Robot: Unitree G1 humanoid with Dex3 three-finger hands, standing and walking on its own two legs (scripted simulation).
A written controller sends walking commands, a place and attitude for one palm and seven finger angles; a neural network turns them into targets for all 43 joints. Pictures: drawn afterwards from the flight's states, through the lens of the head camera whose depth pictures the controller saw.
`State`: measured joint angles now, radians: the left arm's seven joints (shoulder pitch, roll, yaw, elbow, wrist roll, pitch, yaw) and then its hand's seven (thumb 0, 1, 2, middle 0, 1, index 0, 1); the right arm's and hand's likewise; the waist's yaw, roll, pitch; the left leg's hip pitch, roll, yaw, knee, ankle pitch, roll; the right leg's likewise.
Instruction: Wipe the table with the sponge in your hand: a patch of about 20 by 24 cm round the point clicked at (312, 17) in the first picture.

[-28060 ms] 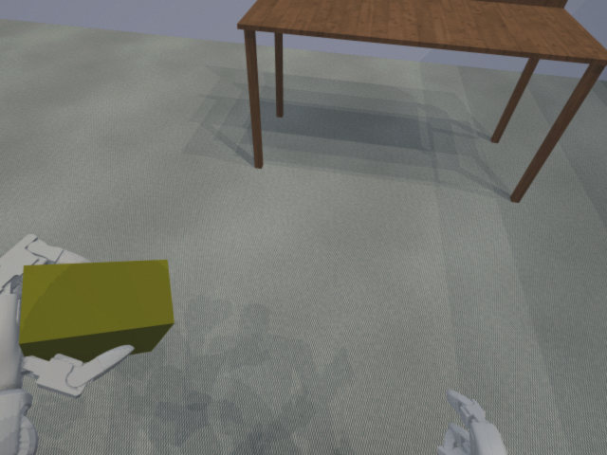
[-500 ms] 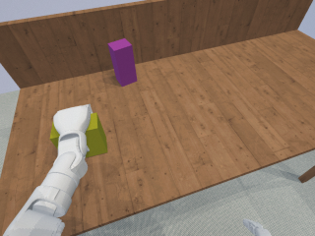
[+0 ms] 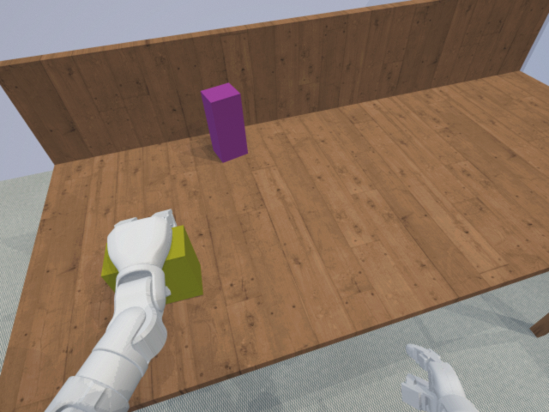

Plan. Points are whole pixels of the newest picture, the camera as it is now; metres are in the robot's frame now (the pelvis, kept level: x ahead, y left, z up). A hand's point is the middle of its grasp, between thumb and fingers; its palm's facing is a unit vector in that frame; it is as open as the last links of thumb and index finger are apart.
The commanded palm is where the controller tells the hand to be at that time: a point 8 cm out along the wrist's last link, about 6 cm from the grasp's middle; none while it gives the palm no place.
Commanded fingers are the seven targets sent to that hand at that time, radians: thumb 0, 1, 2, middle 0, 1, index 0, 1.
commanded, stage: wipe back along the middle lane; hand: left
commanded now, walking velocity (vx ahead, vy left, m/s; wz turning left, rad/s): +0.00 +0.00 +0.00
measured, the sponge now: (160, 275) +0.32 +0.24 +0.00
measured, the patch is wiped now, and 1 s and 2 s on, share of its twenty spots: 0.40 0.40 0.60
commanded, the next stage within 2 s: slide across to the third lane in 0.86 s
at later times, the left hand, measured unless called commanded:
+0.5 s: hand (156, 282) +0.28 +0.22 +0.04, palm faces +0.04 -0.08 -1.00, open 10.5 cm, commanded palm +0.23 +0.20 +0.08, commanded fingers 0.00 0.10 1.30 -1.20 -1.60 -1.20 -1.60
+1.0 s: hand (160, 302) +0.25 +0.20 +0.04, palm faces +0.05 -0.11 -0.99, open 10.5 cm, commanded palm +0.20 +0.18 +0.08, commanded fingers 0.00 0.10 1.30 -1.20 -1.60 -1.20 -1.60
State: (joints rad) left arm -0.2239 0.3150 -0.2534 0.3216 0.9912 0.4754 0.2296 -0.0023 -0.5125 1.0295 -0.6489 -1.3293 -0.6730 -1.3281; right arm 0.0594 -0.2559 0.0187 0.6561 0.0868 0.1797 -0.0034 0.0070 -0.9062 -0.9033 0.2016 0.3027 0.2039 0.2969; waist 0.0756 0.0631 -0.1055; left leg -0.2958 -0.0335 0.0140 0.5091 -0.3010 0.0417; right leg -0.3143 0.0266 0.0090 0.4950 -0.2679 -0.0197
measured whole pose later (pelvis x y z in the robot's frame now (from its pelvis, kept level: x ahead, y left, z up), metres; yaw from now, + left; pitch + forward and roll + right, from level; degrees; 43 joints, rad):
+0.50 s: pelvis -0.01 -0.01 +0.00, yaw -1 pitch +3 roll +0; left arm -0.07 0.31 -0.28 0.13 0.99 0.53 0.20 0.00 -0.51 1.03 -0.64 -1.34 -0.66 -1.33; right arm 0.04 -0.26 0.03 0.65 0.09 0.18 0.01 0.01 -0.91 -0.90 0.20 0.30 0.20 0.30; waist 0.09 0.07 -0.08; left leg -0.25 -0.03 0.02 0.50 -0.30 0.04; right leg -0.29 0.03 0.02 0.51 -0.27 -0.03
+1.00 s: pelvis -0.01 -0.01 +0.00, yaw -1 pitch +1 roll +0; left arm 0.07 0.30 -0.30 -0.02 1.00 0.53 0.21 0.00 -0.50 1.03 -0.63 -1.34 -0.66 -1.34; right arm 0.03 -0.25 0.02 0.64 0.09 0.17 0.04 0.01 -0.91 -0.90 0.20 0.30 0.19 0.29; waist 0.10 0.08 -0.08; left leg -0.24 -0.02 0.03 0.52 -0.30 0.03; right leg -0.28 0.04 0.03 0.53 -0.28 -0.04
